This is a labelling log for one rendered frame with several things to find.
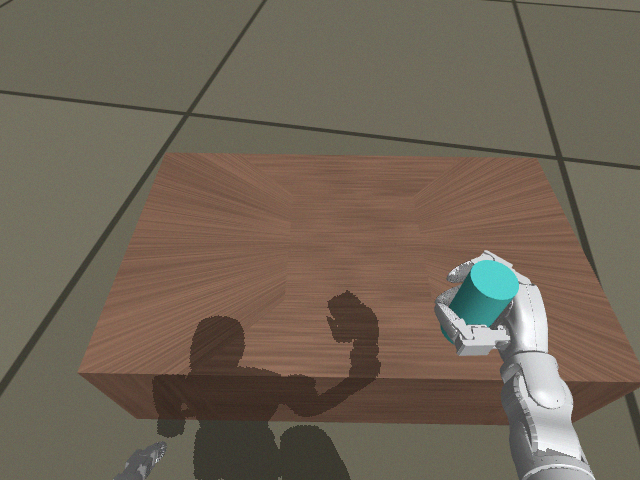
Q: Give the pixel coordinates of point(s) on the can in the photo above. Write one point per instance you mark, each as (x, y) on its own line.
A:
(486, 291)

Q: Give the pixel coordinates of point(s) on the left robot hand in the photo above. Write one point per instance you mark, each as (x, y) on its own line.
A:
(139, 465)

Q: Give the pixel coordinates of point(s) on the right robot hand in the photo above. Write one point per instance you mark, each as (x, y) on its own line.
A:
(521, 326)

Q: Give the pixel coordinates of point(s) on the right robot arm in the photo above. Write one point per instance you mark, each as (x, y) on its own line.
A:
(539, 404)

